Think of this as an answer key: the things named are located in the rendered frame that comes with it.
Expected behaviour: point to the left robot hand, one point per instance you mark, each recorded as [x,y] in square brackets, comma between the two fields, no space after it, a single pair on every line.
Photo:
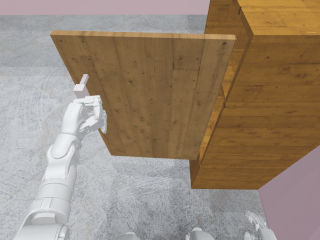
[78,122]

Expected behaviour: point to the cupboard door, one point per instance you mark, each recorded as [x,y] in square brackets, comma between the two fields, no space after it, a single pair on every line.
[158,89]

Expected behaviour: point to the right robot hand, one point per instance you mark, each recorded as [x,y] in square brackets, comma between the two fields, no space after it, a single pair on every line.
[264,233]

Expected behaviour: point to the robot left upper arm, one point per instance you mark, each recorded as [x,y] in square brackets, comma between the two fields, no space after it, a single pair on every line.
[50,231]

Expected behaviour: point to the right robot thigh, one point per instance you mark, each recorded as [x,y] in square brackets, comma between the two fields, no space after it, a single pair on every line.
[198,235]

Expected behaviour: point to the robot right shin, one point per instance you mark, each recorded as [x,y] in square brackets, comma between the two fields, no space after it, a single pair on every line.
[197,229]

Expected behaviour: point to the handle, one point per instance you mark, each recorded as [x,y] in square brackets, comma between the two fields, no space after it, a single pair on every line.
[81,91]

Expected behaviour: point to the robot left forearm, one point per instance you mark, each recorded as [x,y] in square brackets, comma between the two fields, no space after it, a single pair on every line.
[52,202]

